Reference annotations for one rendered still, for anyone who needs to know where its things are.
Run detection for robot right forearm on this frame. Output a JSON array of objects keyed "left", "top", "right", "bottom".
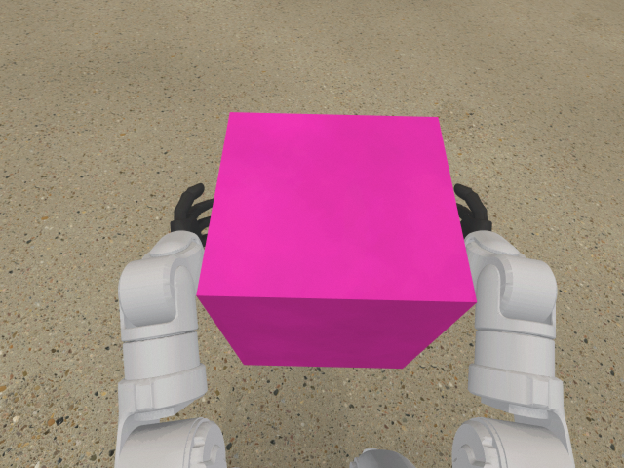
[{"left": 464, "top": 230, "right": 575, "bottom": 468}]

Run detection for right robot hand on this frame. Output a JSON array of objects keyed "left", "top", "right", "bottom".
[{"left": 453, "top": 183, "right": 492, "bottom": 239}]

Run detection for right robot upper arm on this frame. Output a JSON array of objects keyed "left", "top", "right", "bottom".
[{"left": 451, "top": 417, "right": 574, "bottom": 468}]

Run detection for robot left forearm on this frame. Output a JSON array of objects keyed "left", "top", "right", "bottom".
[{"left": 114, "top": 230, "right": 208, "bottom": 468}]

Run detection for left robot hand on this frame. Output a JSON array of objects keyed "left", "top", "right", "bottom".
[{"left": 171, "top": 183, "right": 214, "bottom": 247}]

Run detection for carton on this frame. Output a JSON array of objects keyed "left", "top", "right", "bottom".
[{"left": 196, "top": 112, "right": 477, "bottom": 369}]

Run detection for left robot upper arm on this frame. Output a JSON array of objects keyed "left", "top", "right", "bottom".
[{"left": 117, "top": 417, "right": 227, "bottom": 468}]

